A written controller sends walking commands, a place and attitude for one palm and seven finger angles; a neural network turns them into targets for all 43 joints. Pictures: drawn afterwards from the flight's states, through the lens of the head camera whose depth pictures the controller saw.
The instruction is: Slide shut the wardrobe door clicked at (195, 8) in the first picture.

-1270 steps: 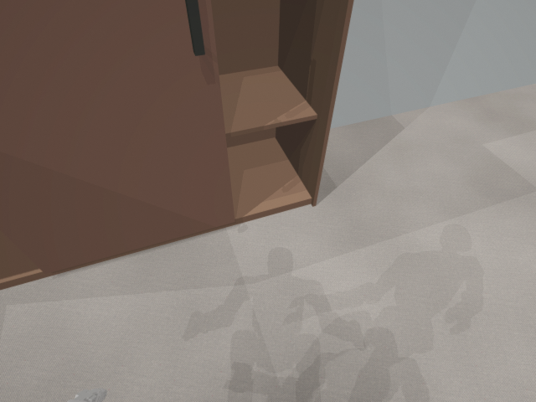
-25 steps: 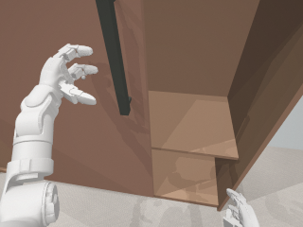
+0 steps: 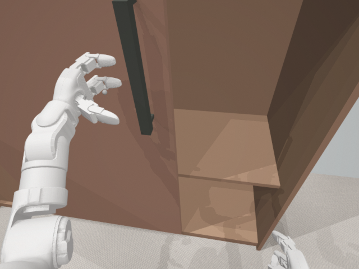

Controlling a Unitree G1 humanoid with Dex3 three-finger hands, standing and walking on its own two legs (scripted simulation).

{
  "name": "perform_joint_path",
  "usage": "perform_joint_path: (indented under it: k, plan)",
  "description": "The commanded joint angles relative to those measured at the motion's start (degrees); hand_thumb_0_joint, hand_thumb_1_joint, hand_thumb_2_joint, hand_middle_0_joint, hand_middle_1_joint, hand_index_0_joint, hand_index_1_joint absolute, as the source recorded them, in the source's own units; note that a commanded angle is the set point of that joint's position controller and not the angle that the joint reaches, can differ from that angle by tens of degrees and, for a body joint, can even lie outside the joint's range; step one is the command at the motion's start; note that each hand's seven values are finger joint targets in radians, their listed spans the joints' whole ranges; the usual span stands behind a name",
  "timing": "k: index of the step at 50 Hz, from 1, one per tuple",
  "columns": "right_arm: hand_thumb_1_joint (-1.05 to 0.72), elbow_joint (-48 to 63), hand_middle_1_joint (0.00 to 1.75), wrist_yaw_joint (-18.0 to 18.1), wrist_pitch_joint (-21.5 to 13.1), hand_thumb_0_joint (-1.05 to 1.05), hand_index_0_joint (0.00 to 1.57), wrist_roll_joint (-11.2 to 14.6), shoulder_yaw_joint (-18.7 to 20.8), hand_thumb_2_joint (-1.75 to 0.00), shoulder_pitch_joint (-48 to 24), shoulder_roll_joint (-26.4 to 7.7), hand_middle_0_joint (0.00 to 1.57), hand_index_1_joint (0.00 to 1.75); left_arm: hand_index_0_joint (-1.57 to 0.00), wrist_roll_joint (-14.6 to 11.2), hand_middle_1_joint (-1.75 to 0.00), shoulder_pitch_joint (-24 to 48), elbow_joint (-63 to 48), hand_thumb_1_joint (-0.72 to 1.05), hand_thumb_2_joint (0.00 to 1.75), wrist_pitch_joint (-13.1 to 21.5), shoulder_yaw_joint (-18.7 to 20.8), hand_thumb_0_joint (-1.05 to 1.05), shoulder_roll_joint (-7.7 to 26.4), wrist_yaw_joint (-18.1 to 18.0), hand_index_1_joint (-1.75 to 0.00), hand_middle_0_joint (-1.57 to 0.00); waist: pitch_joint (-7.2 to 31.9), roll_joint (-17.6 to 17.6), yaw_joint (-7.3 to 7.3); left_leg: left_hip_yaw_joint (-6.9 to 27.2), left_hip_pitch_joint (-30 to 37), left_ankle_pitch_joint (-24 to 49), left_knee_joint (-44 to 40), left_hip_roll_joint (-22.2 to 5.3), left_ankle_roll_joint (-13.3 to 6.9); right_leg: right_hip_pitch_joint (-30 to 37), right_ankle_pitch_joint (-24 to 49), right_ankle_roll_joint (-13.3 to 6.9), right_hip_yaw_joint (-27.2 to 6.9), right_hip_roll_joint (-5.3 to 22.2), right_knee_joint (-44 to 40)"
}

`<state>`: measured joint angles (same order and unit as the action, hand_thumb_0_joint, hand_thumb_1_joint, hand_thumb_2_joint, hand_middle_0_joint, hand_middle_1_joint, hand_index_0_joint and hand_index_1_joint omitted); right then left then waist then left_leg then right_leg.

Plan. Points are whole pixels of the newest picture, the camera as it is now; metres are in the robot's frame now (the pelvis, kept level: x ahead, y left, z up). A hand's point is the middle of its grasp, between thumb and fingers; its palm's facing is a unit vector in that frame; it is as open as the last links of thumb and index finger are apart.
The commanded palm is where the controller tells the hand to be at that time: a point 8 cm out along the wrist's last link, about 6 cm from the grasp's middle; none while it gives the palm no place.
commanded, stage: feel for the door with the fingertips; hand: left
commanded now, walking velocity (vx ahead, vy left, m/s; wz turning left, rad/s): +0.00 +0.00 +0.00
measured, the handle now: (140, 75) +0.46 +0.12 +0.24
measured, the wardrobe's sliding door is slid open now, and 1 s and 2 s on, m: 0.40 0.40 0.40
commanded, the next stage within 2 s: slide the fingers in behind the handle in 0.74 s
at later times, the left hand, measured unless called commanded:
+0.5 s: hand (116, 87) +0.40 +0.16 +0.24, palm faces -0.06 -1.00 -0.03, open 14.0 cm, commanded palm +0.39 +0.21 +0.23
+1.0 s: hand (115, 84) +0.41 +0.16 +0.24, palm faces -0.06 -1.00 -0.02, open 14.0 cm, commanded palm +0.39 +0.21 +0.23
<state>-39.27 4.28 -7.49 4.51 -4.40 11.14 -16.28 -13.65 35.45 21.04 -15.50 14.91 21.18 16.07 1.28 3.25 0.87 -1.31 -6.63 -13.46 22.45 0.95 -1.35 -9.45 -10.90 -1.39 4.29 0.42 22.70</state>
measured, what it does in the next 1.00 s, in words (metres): stands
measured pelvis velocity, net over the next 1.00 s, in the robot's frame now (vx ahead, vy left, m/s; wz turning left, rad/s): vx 0.01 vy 0.01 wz -0.02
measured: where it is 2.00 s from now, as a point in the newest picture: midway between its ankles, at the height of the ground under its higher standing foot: outside the picture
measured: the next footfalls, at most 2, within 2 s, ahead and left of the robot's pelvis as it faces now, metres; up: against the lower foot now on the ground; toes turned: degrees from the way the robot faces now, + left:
none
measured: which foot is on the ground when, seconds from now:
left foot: down 0.00-1.00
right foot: down 0.00-1.00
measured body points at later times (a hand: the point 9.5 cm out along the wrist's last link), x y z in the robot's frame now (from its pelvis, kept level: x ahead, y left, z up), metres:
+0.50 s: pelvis +0.00 -0.01 +0.00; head -0.02 -0.03 +0.45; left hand +0.40 +0.21 +0.24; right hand +0.17 -0.25 -0.09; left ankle -0.01 +0.10 -0.74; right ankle +0.02 -0.10 -0.74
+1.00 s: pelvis +0.01 +0.01 +0.00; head -0.01 -0.01 +0.45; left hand +0.41 +0.22 +0.24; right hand +0.16 -0.24 -0.09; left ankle -0.01 +0.10 -0.74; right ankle +0.02 -0.10 -0.74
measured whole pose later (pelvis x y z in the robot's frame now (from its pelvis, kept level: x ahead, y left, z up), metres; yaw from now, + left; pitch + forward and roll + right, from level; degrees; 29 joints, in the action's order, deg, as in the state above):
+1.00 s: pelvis +0.01 +0.01 +0.00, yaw -1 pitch -2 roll +0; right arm -39.4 3.9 -7.5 4.1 -3.9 12.5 -15.4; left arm -11.6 40.0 27.4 -13.8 14.8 20.0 12.6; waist 1.6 3.0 -0.2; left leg -2.5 -6.4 -13.6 21.5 0.8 -1.7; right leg -9.6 -10.4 -1.1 3.0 0.1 21.5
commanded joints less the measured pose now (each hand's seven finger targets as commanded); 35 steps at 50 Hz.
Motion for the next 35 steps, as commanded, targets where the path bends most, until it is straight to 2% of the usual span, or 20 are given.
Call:
perform_joint_path:
  k: [1, 3, 5, 6, 8, 10, 11, 12, 13, 15, 17, 19, 21, 24, 25, 27, 29, 32, 33, 35]
  plan:
    - [-0.9, 9.3, 0.3, -0.1, -3.2, 0.0, 0.2, -0.2, 2.6, -0.9, -9.2, -6.1, 0.2, 0.3, -0.3, -0.7, -1.2, 25.0, -12.5, -0.5, 0.3, 3.0, 3.4, 0.0, 11.4, -1.8, -1.2, -0.3, 14.0, -3.3, 0.3, 3.1, 2.2, 9.4, -3.0, -0.9, -0.7, 4.8, 9.4, -1.0, -2.8, 0.5, -2.7]
    - [-0.9, 9.5, 0.3, -0.1, -3.1, 0.0, 0.2, -0.2, 2.5, -0.9, -9.7, -5.8, 0.2, 0.3, -0.3, -0.4, -1.2, 25.9, -14.0, -0.5, 0.3, 2.9, 2.6, 0.0, 10.4, -2.5, -1.2, -0.3, 14.4, -2.6, 0.17, 2.9, 2.6, 9.9, -2.9, -0.8, -0.8, 4.9, 10.0, -0.9, -3.0, 0.5, -2.6]
    - [-0.9, 9.4, 0.3, -0.1, -2.8, 0.0, 0.2, -0.4, 2.5, -0.9, -9.7, -5.9, 0.2, 0.3, -0.3, 0.0, -1.2, 25.8, -14.7, -0.5, 0.3, 2.9, 4.0, 0.0, 12.0, -3.5, -1.2, -0.3, 14.8, -2.8, 0.5, 2.6, 2.7, 10.1, -2.9, -1.0, -0.8, 5.5, 10.1, -0.9, -3.2, 0.4, -2.8]
    - [-0.9, 9.8, 0.3, -0.1, -2.8, 0.0, 0.2, -0.4, 2.4, -0.9, -10.2, -5.6, 0.2, 0.3, -0.3, 0.0, -1.2, 26.2, -16.1, -0.5, 0.3, 3.0, 3.1, 0.0, 10.8, -3.7, -1.2, -0.3, 15.2, -1.9, 0.42, 2.5, 2.9, 10.2, -2.9, -0.8, -0.8, 6.0, 10.4, -0.9, -3.3, 0.5, -2.7]
    - [-0.9, 9.2, 0.3, 0.1, -2.6, 0.0, 0.2, -0.3, 2.2, -0.9, -10.1, -5.6, 0.2, 0.3, -0.3, -0.1, -1.2, 27.1, -13.7, -0.5, 0.3, 2.4, 2.4, 0.0, 10.1, -4.1, -1.2, -0.3, 13.3, -3.9, -0.06, 2.5, 2.1, 8.8, -3.2, -0.9, -0.9, 5.2, 9.3, -0.7, -3.2, 0.4, -3.1]
    - [-0.9, 8.6, 0.3, 0.5, -2.1, 0.0, 0.2, -0.4, 2.3, -0.9, -9.7, -6.0, 0.2, 0.3, -0.3, 0.6, -1.2, 26.6, -11.0, -0.5, 0.3, 2.1, 5.0, 0.0, 13.7, -4.7, -1.2, -0.3, 12.4, -3.6, 0.3, 2.2, 1.3, 7.9, -3.3, -0.9, -1.0, 5.0, 8.0, -0.7, -3.7, 0.4, -3.6]
    - [-0.9, 8.7, 0.3, 0.6, -2.0, 0.0, 0.2, -0.4, 2.1, -0.9, -9.7, -5.7, 0.2, 0.3, -0.3, 0.7, -1.2, 28.4, -10.9, -0.5, 0.3, 2.2, 3.7, 0.0, 12.4, -4.7, -1.2, -0.3, 12.2, -2.7, -0.18, 2.2, 1.0, 7.4, -3.6, -0.8, -1.0, 5.0, 7.7, -0.7, -3.7, 0.6, -3.8]
    - [-0.9, 8.4, 0.3, 0.8, -2.1, 0.0, 0.2, -0.3, 2.1, -0.9, -9.6, -5.7, 0.2, 0.3, -0.3, 0.7, -1.2, 29.8, -9.5, -0.5, 0.3, 2.3, 3.1, 0.0, 12.0, -4.7, -1.2, -0.3, 11.8, -3.8, -0.63, 2.3, 0.9, 6.7, -3.6, -0.9, -1.0, 4.7, 7.2, -0.6, -3.7, 0.6, -4.0]
    - [-0.9, 8.5, 0.3, 0.9, -2.2, 0.0, 0.2, -0.3, 2.3, -0.9, -9.3, -5.7, 0.2, 0.3, -0.3, 0.9, -1.2, 31.4, -10.0, -0.5, 0.3, 2.8, 2.3, 0.0, 11.5, -4.5, -1.2, -0.3, 13.0, -3.4, -0.91, 2.1, 1.6, 7.6, -3.4, -0.9, -1.1, 5.1, 8.3, -0.7, -3.8, 0.5, -3.8]
    - [-0.9, 9.0, 0.3, 0.7, -2.5, 0.0, 0.2, -0.4, 2.5, -0.9, -9.2, -5.6, 0.2, 0.3, -0.3, 1.0, -1.2, 30.8, -11.2, -0.5, 0.3, 3.6, 3.3, 0.0, 12.6, -4.1, -1.2, -0.3, 16.8, -1.6, -0.29, 1.9, 3.7, 11.0, -2.5, -0.7, -1.1, 6.8, 12.0, -0.9, -3.9, 0.5, -3.0]
    - [-0.9, 8.7, 0.3, 0.7, -2.8, 0.0, 0.2, -0.4, 2.3, -0.9, -8.7, -5.5, 0.2, 0.3, -0.3, 0.5, -1.2, 33.1, -10.5, -0.5, 0.3, 4.2, 1.5, 0.0, 10.5, -3.5, -1.2, -0.3, 16.5, -2.6, -1.16, 2.0, 3.7, 11.2, -2.6, -0.6, -1.1, 6.9, 13.2, -0.8, -3.7, 0.6, -3.0]
    - [-0.9, 8.2, 0.3, 0.7, -2.8, 0.0, 0.2, -0.2, 2.5, -0.9, -8.3, -5.7, 0.2, 0.3, -0.3, 0.1, -1.2, 30.6, -6.5, -0.5, 0.3, 3.8, 2.3, 0.0, 10.8, -2.9, -1.2, -0.3, 15.3, -4.2, -0.91, 1.7, 2.8, 10.4, -2.4, -0.7, -1.3, 6.1, 13.0, -0.7, -3.8, 0.5, -3.0]
    - [-0.9, 8.1, 0.3, 0.7, -2.7, 0.0, 0.2, 0.0, 2.5, -0.9, -7.7, -5.9, 0.2, 0.3, -0.3, 0.3, -1.2, 30.4, -4.1, -0.5, 0.3, 3.6, 1.8, 0.0, 10.6, -2.5, -1.2, -0.3, 13.2, -3.3, -0.94, 1.8, 1.4, 9.0, -2.8, -0.6, -1.2, 5.1, 11.3, -0.7, -3.7, 0.6, -3.3]
    - [-0.9, 7.9, 0.3, 0.6, -2.9, 0.0, 0.2, 0.0, 2.8, -0.9, -6.9, -6.1, 0.2, 0.3, -0.3, 0.7, -1.2, 33.6, -4.4, -0.5, 0.3, 4.1, 1.4, 0.0, 10.8, -2.9, -1.2, -0.3, 14.5, -3.6, -1.51, 1.9, 2.0, 9.7, -2.4, -0.7, -1.3, 4.9, 11.8, -0.7, -3.7, 0.5, -3.2]
    - [-0.9, 8.0, 0.3, 0.5, -2.9, 0.0, 0.2, -0.1, 2.9, -0.9, -7.0, -6.1, 0.2, 0.3, -0.3, 1.0, -1.2, 33.1, -4.3, -0.5, 0.3, 4.4, 2.4, 0.0, 12.1, -3.2, -1.2, -0.3, 14.8, -2.3, -0.96, 1.8, 2.1, 10.1, -2.3, -0.7, -1.2, 5.1, 11.8, -0.8, -3.8, 0.5, -3.2]
    - [-0.9, 8.0, 0.3, 0.6, -3.1, 0.0, 0.2, -0.2, 2.9, -0.9, -6.6, -6.1, 0.2, 0.3, -0.3, 0.8, -1.2, 35.8, -5.0, -0.5, 0.3, 5.3, 2.1, 0.0, 11.9, -3.2, -1.2, -0.3, 16.2, -3.1, -1.49, 1.9, 2.6, 11.0, -2.2, -0.7, -1.4, 6.0, 13.3, -0.8, -3.9, 0.5, -3.0]
    - [-0.9, 8.2, 0.3, 0.5, -3.3, 0.0, 0.2, -0.3, 3.1, -0.9, -6.2, -6.1, 0.2, 0.3, -0.3, 0.9, -1.2, 35.1, -5.6, -0.5, 0.3, 6.0, 3.9, 0.0, 13.5, -3.3, -1.2, -0.3, 18.1, -4.1, -0.91, 1.7, 3.0, 12.7, -2.0, -0.7, -1.4, 7.6, 15.5, -0.7, -4.0, 0.5, -2.4]
    - [-0.9, 8.0, 0.3, 0.2, -3.4, 0.0, 0.2, -0.3, 3.1, -0.9, -5.6, -6.0, 0.2, 0.3, -0.3, 1.2, -1.2, 35.3, -5.8, -0.5, 0.3, 6.7, 2.0, 0.0, 11.6, -3.3, -1.2, -0.3, 17.2, -1.1, -1.26, 1.8, 3.8, 13.6, -2.2, -0.9, -1.1, 6.3, 15.4, -1.0, -3.6, 0.3, -2.4]
    - [-0.9, 8.0, 0.3, 0.1, -3.5, 0.0, 0.2, -0.3, 3.1, -0.9, -5.5, -6.1, 0.2, 0.3, -0.3, 1.1, -1.2, 34.4, -4.8, -0.5, 0.3, 6.4, 2.1, 0.0, 11.0, -3.4, -1.2, -0.3, 16.9, -2.3, -1.08, 2.0, 3.4, 13.8, -2.3, -0.9, -1.0, 6.4, 15.6, -1.0, -3.4, 0.3, -2.2]
    - [-0.9, 7.9, 0.3, 0.2, -3.3, 0.0, 0.2, -0.4, 3.3, -0.9, -5.4, -6.4, 0.2, 0.3, -0.3, 1.1, -1.2, 33.7, -3.9, -0.5, 0.3, 6.0, 3.1, 0.0, 12.2, -3.6, -1.2, -0.3, 16.6, -3.3, -0.8, 1.7, 2.9, 13.4, -2.2, -0.9, -1.2, 6.4, 15.4, -0.9, -3.5, 0.2, -2.6]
